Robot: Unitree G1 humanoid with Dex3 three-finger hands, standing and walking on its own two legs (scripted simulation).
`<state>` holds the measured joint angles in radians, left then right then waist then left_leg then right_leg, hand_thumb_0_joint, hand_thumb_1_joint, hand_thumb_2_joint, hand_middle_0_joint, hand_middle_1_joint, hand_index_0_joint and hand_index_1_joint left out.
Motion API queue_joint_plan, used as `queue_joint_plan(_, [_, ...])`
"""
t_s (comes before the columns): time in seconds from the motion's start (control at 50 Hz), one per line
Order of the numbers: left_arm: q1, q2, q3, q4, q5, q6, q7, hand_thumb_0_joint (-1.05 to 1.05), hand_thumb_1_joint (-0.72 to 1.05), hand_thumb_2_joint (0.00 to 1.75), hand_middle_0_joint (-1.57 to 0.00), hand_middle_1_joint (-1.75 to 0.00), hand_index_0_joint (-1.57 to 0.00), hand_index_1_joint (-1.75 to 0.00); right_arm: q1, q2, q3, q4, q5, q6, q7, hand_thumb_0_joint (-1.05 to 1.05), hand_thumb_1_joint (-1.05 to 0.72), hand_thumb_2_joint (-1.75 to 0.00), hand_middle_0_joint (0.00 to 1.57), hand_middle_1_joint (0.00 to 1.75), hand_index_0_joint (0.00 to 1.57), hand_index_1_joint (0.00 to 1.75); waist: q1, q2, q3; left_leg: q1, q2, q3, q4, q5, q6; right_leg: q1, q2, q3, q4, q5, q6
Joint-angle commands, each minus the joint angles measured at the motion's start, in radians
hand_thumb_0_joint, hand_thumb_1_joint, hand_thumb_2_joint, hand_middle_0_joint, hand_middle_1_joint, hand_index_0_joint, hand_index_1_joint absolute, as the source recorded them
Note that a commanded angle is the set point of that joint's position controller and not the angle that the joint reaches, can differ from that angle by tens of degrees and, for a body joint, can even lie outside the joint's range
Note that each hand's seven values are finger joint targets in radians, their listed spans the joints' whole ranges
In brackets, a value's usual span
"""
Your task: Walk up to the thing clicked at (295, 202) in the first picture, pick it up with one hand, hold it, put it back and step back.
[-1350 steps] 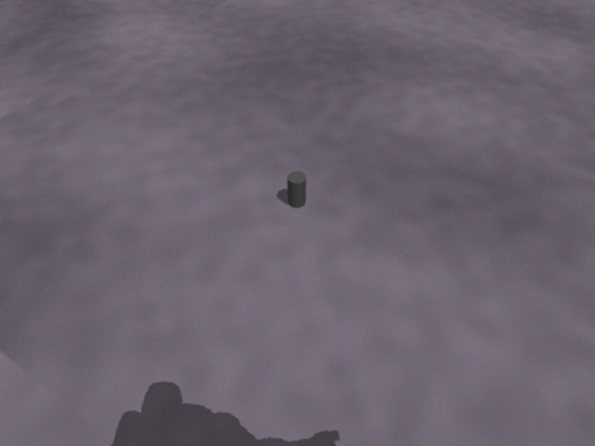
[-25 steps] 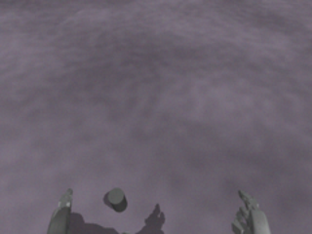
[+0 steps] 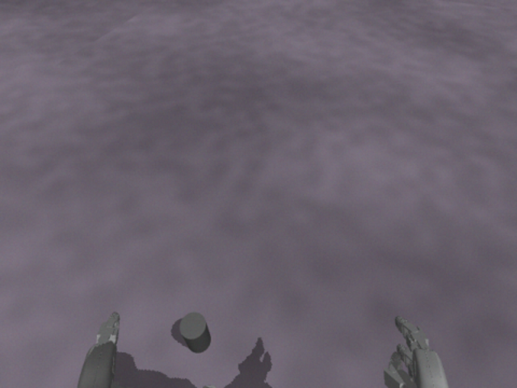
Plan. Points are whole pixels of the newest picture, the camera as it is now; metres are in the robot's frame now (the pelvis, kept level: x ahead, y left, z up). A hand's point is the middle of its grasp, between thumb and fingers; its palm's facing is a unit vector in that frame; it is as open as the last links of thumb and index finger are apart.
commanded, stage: home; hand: left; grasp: from the side
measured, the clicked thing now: (196, 333) +0.41 +0.21 -0.64
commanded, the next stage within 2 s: stand in 0.06 s
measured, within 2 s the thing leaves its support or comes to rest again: neither
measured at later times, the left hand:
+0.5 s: hand (143, 374) +0.17 +0.18 -0.05, palm faces +0.12 -0.95 -0.29, open 11.8 cm
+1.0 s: hand out of the picture +0.05 +0.26 -0.11, palm faces +0.01 -0.94 -0.35, open 7.4 cm
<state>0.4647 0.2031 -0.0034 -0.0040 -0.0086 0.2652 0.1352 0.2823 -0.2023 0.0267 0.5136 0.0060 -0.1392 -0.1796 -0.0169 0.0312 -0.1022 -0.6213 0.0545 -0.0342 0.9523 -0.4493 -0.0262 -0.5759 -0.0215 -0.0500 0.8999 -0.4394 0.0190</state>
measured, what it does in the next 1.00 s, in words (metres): stands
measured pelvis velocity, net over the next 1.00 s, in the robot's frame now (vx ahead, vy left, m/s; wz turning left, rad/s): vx -0.01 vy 0.01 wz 0.01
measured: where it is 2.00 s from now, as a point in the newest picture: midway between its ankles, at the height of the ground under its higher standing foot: outside the picture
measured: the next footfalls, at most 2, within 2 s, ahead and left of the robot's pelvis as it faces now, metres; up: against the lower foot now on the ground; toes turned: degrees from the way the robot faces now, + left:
none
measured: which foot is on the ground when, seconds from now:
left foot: down 0.00-1.00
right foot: down 0.00-1.00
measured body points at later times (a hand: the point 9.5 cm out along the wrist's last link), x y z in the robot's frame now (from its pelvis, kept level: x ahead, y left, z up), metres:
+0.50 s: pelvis +0.00 +0.00 +0.00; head +0.02 +0.00 +0.45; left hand +0.16 +0.23 -0.03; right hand +0.16 -0.24 -0.07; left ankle +0.02 +0.13 -0.69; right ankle +0.01 -0.13 -0.69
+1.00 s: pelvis -0.01 +0.01 +0.04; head -0.01 +0.01 +0.49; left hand +0.05 +0.31 -0.09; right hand +0.06 -0.28 -0.09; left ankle +0.02 +0.13 -0.69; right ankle +0.01 -0.13 -0.69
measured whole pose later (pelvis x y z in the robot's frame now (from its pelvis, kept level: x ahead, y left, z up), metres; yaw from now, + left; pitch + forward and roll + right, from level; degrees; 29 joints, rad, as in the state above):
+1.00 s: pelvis -0.01 +0.01 +0.04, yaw +1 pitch -3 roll +0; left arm 0.22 0.33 0.01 0.98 0.03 0.01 0.02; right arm 0.21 -0.31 -0.02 1.01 -0.04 0.00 -0.01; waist 0.02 0.00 0.05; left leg -0.23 0.01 0.00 0.56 -0.27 0.00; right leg -0.21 -0.06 -0.04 0.54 -0.27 0.04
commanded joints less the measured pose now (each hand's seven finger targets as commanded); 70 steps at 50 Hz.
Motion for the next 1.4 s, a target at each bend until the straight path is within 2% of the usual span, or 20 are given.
queue_joint_plan(0.0, [-0.034,0.099,0.056,-0.194,0.009,-0.056,0.012,0.0,-0.53,0.07,-0.05,-0.06,-0.05,-0.06,-0.075,-0.12,-0.054,-0.157,-0.004,-0.055,-0.014,0.0,-0.9,-0.9,0.2,0.3,0.2,0.3,-0.003,0.013,-0.11,0.084,-0.04,0.028,-0.167,0.159,0.026,0.047,0.037,-0.025,-0.144,0.146,-0.024])
queue_joint_plan(0.08, [-0.04,0.086,0.037,-0.181,0.008,-0.055,0.011,0.0,-0.54,0.06,-0.05,-0.06,-0.05,-0.06,-0.076,-0.124,-0.052,-0.155,-0.003,-0.056,-0.012,0.0,-0.9,-0.9,0.2,0.3,0.2,0.3,-0.005,0.025,-0.061,0.077,-0.032,0.02,-0.189,0.122,0.022,0.017,0.042,-0.032,-0.139,0.109,-0.026])
queue_joint_plan(0.14, [-0.029,0.101,0.057,-0.181,0.01,-0.056,0.014,0.0,-0.53,0.07,-0.05,-0.06,-0.05,-0.06,-0.074,-0.121,-0.054,-0.157,-0.003,-0.058,-0.015,0.0,-0.9,-0.9,0.2,0.3,0.2,0.3,-0.001,-0.007,-0.095,0.075,-0.038,0.028,-0.167,0.15,0.027,0.042,0.037,-0.026,-0.147,0.134,-0.022])
queue_joint_plan(0.2, [-0.035,0.087,0.039,-0.182,0.009,-0.057,0.012,0.0,-0.29,0.31,-0.2,-0.3,-0.2,-0.3,-0.078,-0.119,-0.051,-0.158,-0.003,-0.059,-0.014,0.0,-0.9,-0.9,0.2,0.3,0.2,0.3,-0.002,0.0,-0.067,0.067,-0.041,0.035,-0.17,0.126,0.025,0.029,0.035,-0.022,-0.153,0.112,-0.023])
queue_joint_plan(0.26, [-0.03,0.103,0.057,-0.183,0.01,-0.058,0.012,0.0,-0.05,0.55,-0.2,-0.3,-0.2,-0.3,-0.076,-0.118,-0.053,-0.159,-0.003,-0.059,-0.015,0.0,-0.9,-0.9,0.2,0.3,0.2,0.3,0.003,-0.006,-0.099,0.07,-0.041,0.035,-0.163,0.148,0.027,0.041,0.036,-0.022,-0.149,0.136,-0.022])
queue_joint_plan(0.28, [-0.05,0.104,0.054,-0.19,0.009,-0.058,0.012,0.0,0.03,0.63,-0.2,-0.3,-0.2,-0.3,-0.076,-0.119,-0.05,-0.156,-0.003,-0.058,-0.014,0.0,-0.9,-0.9,0.2,0.3,0.2,0.3,0.0,0.016,-0.062,0.061,-0.042,0.036,-0.172,0.118,0.026,0.018,0.035,-0.021,-0.153,0.108,-0.022])
queue_joint_plan(0.34, [-0.044,0.089,0.042,-0.189,0.008,-0.061,0.011,0.0,0.27,0.87,-0.2,-0.3,-0.2,-0.3,-0.08,-0.121,-0.052,-0.16,-0.002,-0.062,-0.015,0.0,-0.9,-0.9,0.2,0.3,0.2,0.3,-0.006,-0.016,-0.076,0.073,-0.04,0.038,-0.166,0.13,0.028,0.025,0.035,-0.019,-0.156,0.119,-0.021])
queue_joint_plan(0.46, [-0.029,0.097,0.053,-0.186,0.01,-0.061,0.013,0.0,0.75,0.9,-0.2,-0.3,-0.2,-0.3,-0.073,-0.117,-0.052,-0.151,-0.005,-0.061,-0.018,0.0,-0.9,-0.9,0.2,0.3,0.2,0.3,-0.005,-0.004,-0.108,0.087,-0.038,0.035,-0.151,0.201,0.026,0.052,0.034,-0.02,-0.142,0.188,-0.021])
queue_joint_plan(0.48, [-0.196,0.24,0.096,0.165,0.105,-0.172,-0.036,0.0,0.83,0.9,-0.2,-0.3,-0.2,-0.3,-0.131,-0.262,-0.092,0.059,-0.114,0.021,0.042,0.0,-0.9,-0.9,0.2,0.3,0.2,0.3,0.028,-0.085,0.068,0.096,-0.013,-0.018,-0.197,0.268,0.054,0.154,-0.054,0.076,-0.184,0.173,-0.076])
queue_joint_plan(0.5, [-0.165,0.246,0.103,0.269,0.115,-0.216,-0.063,0.0,0.9,0.9,-0.2,-0.3,-0.2,-0.3,-0.106,-0.254,-0.101,0.103,-0.126,0.051,0.079,0.0,-0.9,-0.9,0.2,0.3,0.2,0.3,0.033,-0.109,-0.001,0.142,-0.01,0.002,-0.175,0.245,0.082,0.179,-0.077,0.106,-0.194,0.203,-0.097])
queue_joint_plan(0.54, [-0.165,0.27,0.088,0.342,0.092,-0.263,-0.09,0.0,0.9,0.9,-0.2,-0.3,-0.2,-0.3,-0.118,-0.258,-0.108,0.115,-0.092,0.074,0.112,0.0,-0.9,-0.9,0.2,0.3,0.2,0.3,0.024,-0.075,-0.004,0.19,-0.018,-0.022,-0.202,0.225,0.093,0.17,-0.081,0.135,-0.213,0.193,-0.111])
queue_joint_plan(0.58, [-0.214,0.257,0.078,0.416,0.073,-0.281,-0.106,0.0,0.9,0.9,-0.2,-0.3,-0.2,-0.3,-0.113,-0.244,-0.104,0.142,-0.067,0.075,0.145,0.0,-0.9,-0.9,0.2,0.3,0.2,0.3,0.027,-0.068,-0.008,0.216,-0.024,-0.015,-0.228,0.183,0.086,0.179,-0.09,0.137,-0.243,0.154,-0.096])
queue_joint_plan(0.62, [-0.228,0.266,0.076,0.494,0.06,-0.289,-0.108,0.0,0.9,0.9,-0.2,-0.3,-0.2,-0.3,-0.121,-0.25,-0.113,0.175,-0.056,0.076,0.159,0.0,-0.9,-0.9,0.2,0.3,0.2,0.3,0.03,-0.047,-0.006,0.26,-0.017,-0.027,-0.26,0.219,0.085,0.187,-0.081,0.113,-0.257,0.196,-0.082])
queue_joint_plan(0.68, [-0.252,0.277,0.074,0.608,0.057,-0.3,-0.104,0.0,0.9,0.9,-0.2,-0.3,-0.2,-0.3,-0.147,-0.257,-0.113,0.227,-0.062,0.086,0.165,0.0,-0.9,-0.9,0.2,0.3,0.2,0.3,0.037,-0.023,0.036,0.265,-0.005,-0.041,-0.32,0.234,0.082,0.224,-0.076,0.094,-0.287,0.213,-0.064])
queue_joint_plan(0.72, [-0.278,0.282,0.073,0.664,0.054,-0.307,-0.103,0.0,0.9,0.9,-0.2,-0.3,-0.2,-0.3,-0.125,-0.258,-0.109,0.263,-0.058,0.092,0.165,0.0,-0.9,-0.9,0.2,0.3,0.2,0.3,0.024,-0.017,0.042,0.292,-0.002,-0.041,-0.349,0.274,0.078,0.254,-0.08,0.098,-0.307,0.256,-0.061])
queue_joint_plan(0.76, [-0.284,0.292,0.072,0.72,0.052,-0.309,-0.102,0.0,0.9,0.9,-0.2,-0.3,-0.2,-0.3,-0.135,-0.26,-0.108,0.295,-0.054,0.102,0.166,0.0,-0.9,-0.9,0.2,0.3,0.2,0.3,0.024,-0.041,0.071,0.305,-0.007,-0.037,-0.374,0.247,0.074,0.269,-0.093,0.112,-0.366,0.232,-0.06])
queue_joint_plan(0.84, [-0.28,0.288,0.064,0.821,0.042,-0.304,-0.099,0.0,0.9,0.9,-0.2,-0.3,-0.2,-0.3,-0.128,-0.281,-0.103,0.359,-0.047,0.107,0.162,0.0,-0.9,-0.9,0.2,0.3,0.2,0.3,0.032,-0.004,0.05,0.354,0.022,-0.063,-0.451,0.33,0.07,0.364,-0.085,0.084,-0.387,0.305,-0.048])
queue_joint_plan(0.92, [-0.283,0.296,0.055,0.906,0.037,-0.294,-0.101,0.0,0.9,0.9,-0.2,-0.3,-0.2,-0.3,-0.139,-0.299,-0.093,0.417,-0.043,0.113,0.159,0.0,-0.9,-0.9,0.2,0.3,0.2,0.3,0.036,0.018,0.095,0.379,0.036,-0.077,-0.544,0.282,0.06,0.4,-0.087,0.083,-0.461,0.258,-0.039])
queue_joint_plan(0.98, [-0.285,0.304,0.051,0.961,0.037,-0.289,-0.104,0.0,0.9,0.9,-0.2,-0.3,-0.2,-0.3,-0.154,-0.312,-0.09,0.449,-0.039,0.113,0.158,0.0,-0.9,-0.9,0.2,0.3,0.2,0.3,0.037,0.026,0.129,0.387,0.048,-0.099,-0.626,0.199,0.055,0.407,-0.078,0.071,-0.489,0.232,-0.032])
queue_joint_plan(1.38, [-0.34,0.335,0.045,1.094,0.037,-0.291,-0.113,0.0,0.9,0.9,-0.2,-0.3,-0.2,-0.3,-0.165,-0.31,-0.079,0.55,-0.03,0.128,0.169,0.0,-0.9,-0.9,0.2,0.3,0.2,0.3,0.022,-0.026,0.166,0.426,0.042,-0.075,-0.664,0.138,0.046,0.385,-0.105,0.104,-0.622,0.109,-0.024])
